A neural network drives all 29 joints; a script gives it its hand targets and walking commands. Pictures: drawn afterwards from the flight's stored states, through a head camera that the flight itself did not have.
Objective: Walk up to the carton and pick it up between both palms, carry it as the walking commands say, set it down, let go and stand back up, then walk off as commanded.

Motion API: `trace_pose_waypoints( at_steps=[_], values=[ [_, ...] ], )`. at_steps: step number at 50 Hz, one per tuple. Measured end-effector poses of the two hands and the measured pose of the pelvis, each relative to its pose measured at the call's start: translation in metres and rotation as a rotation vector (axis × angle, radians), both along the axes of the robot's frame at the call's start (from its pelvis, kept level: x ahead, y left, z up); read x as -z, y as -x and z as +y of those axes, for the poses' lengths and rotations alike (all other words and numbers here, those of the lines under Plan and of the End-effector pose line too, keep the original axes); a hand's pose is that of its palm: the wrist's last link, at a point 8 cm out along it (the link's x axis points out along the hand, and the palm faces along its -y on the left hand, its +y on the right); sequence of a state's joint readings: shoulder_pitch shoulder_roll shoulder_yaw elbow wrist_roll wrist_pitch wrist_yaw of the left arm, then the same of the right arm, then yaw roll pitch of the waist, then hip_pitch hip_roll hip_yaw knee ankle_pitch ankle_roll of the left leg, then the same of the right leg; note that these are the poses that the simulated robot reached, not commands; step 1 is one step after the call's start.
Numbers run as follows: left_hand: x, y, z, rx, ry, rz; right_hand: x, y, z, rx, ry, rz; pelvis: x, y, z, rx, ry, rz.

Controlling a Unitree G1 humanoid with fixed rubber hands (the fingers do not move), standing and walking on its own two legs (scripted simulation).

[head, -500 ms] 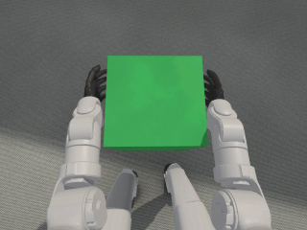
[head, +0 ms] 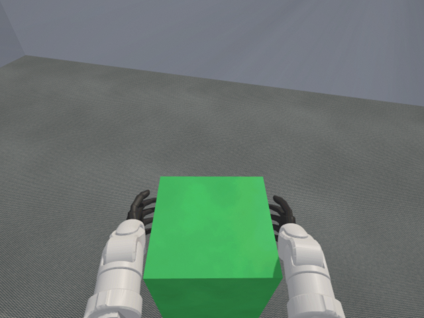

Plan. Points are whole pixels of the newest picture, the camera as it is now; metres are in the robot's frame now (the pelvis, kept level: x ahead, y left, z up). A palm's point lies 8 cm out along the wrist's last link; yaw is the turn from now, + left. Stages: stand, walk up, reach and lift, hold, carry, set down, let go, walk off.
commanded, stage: reach and lift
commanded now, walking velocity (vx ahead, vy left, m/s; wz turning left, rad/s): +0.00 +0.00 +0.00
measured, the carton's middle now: (211, 250) +0.30 -0.02 -0.03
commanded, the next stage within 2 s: hold in 1.50 s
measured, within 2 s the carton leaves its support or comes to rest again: neither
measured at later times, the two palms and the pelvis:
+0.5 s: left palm (128, 229) +0.31 +0.14 +0.05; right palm (287, 230) +0.28 -0.16 +0.05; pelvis +0.01 +0.00 +0.01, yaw -1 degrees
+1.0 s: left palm (122, 237) +0.29 +0.15 +0.04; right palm (282, 228) +0.29 -0.15 +0.05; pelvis +0.01 +0.00 +0.01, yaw +0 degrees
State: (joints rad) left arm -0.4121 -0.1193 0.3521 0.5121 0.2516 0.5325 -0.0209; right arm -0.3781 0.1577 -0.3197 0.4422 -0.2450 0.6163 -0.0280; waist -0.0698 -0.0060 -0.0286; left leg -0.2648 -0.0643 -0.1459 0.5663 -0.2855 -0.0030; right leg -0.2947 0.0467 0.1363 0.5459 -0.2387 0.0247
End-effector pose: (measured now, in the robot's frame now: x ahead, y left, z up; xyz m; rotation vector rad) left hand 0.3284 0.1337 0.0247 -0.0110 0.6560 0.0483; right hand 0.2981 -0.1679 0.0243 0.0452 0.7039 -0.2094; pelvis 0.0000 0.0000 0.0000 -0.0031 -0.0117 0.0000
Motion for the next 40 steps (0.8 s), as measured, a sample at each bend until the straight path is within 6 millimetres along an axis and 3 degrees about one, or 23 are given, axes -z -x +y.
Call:
trace_pose_waypoints(
  at_steps=[10, 24, 40],
  values=[
    [-0.006, 0.015, 0.001, -0.018, 0.023, 0.009, -0.015, 0.01, 0.001, -0.013, 0.028, 0.007, -0.011, -0.019, 0.001, 0.003, 0.005, -0.033],
    [-0.024, 0.022, 0.007, -0.028, 0.016, -0.01, -0.028, 0.014, 0.007, -0.024, 0.015, -0.012, -0.01, -0.009, 0.003, 0.009, 0.01, -0.08],
    [-0.022, 0.029, 0.022, -0.078, 0.013, 0.006, -0.028, 0.004, 0.02, -0.087, 0.03, 0.004, -0.009, -0.01, 0.002, 0.002, 0.009, -0.099]
  ],
)
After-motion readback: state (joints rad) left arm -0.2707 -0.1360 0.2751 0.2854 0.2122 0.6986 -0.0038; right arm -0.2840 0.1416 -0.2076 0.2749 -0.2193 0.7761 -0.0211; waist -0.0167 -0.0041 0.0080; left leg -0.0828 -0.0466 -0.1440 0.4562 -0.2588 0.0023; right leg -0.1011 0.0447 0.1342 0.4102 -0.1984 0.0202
